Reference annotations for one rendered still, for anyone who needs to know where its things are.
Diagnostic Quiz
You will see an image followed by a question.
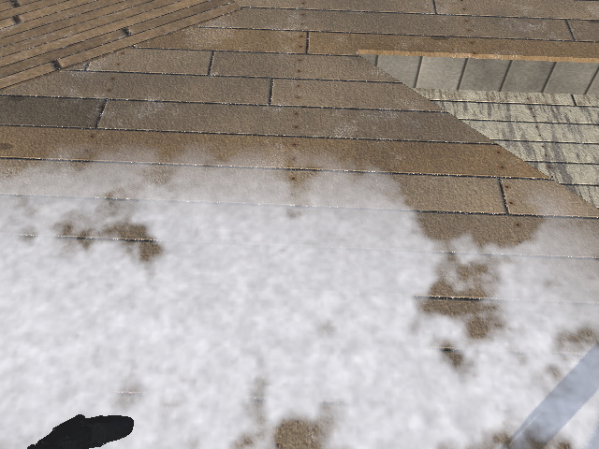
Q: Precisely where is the left robot hand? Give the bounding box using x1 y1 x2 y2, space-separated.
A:
27 414 134 449

